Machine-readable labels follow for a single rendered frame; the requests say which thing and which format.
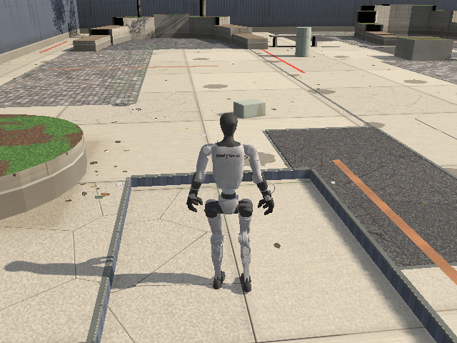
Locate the robot right upper arm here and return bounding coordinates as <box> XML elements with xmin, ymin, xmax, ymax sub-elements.
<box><xmin>243</xmin><ymin>144</ymin><xmax>263</xmax><ymax>184</ymax></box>

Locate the robot left forearm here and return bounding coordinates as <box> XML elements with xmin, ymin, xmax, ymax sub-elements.
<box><xmin>189</xmin><ymin>172</ymin><xmax>201</xmax><ymax>199</ymax></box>

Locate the robot right forearm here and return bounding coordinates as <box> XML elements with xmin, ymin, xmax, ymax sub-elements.
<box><xmin>257</xmin><ymin>172</ymin><xmax>272</xmax><ymax>201</ymax></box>

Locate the right robot hand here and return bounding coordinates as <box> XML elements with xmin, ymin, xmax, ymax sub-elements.
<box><xmin>258</xmin><ymin>198</ymin><xmax>274</xmax><ymax>215</ymax></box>

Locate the robot left upper arm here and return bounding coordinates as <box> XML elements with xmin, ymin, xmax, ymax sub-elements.
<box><xmin>194</xmin><ymin>144</ymin><xmax>214</xmax><ymax>183</ymax></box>

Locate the robot left thigh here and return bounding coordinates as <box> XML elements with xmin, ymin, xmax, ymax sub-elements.
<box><xmin>204</xmin><ymin>199</ymin><xmax>224</xmax><ymax>247</ymax></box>

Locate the robot right foot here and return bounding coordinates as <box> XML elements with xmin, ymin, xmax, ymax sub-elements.
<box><xmin>241</xmin><ymin>273</ymin><xmax>251</xmax><ymax>292</ymax></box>

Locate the left robot hand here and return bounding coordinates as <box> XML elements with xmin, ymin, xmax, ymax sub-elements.
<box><xmin>186</xmin><ymin>197</ymin><xmax>203</xmax><ymax>212</ymax></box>

